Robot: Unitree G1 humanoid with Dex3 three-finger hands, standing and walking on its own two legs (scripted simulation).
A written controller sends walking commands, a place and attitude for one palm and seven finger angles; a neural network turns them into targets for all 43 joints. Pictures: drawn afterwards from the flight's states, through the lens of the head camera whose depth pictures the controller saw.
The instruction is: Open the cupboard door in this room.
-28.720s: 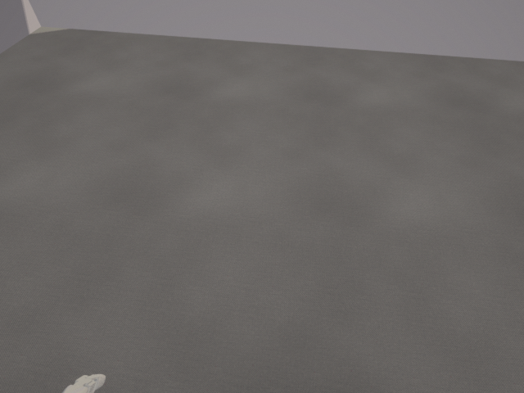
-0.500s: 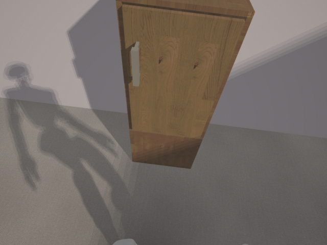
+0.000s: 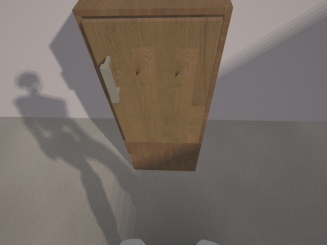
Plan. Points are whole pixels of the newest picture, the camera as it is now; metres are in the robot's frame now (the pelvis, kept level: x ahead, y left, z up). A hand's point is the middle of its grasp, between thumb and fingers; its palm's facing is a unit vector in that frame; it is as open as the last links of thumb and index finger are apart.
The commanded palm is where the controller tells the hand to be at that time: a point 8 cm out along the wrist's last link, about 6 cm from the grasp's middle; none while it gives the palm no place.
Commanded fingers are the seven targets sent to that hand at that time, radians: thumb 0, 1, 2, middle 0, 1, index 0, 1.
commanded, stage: come to a stop and stand still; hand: left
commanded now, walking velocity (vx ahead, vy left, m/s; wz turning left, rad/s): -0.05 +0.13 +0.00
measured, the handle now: (112, 80) +0.56 +0.19 +0.06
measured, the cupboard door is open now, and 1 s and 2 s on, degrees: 0 0 0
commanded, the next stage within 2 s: look again from close up in 0.54 s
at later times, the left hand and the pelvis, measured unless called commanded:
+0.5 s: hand out of the picture -0.04 +0.24 -0.17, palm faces +0.05 -0.98 -0.21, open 7.4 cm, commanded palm none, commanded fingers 0.00 0.90 0.90 -0.20 -0.30 -0.20 -0.30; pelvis -0.04 +0.05 +0.01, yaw -1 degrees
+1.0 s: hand out of the picture -0.04 +0.22 -0.17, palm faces -0.01 -0.98 -0.21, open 7.3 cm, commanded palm none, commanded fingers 0.00 0.90 0.90 -0.20 -0.30 -0.20 -0.30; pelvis -0.07 +0.04 +0.00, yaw -1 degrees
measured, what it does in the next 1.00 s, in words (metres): steps on the spot: left foot, then right foot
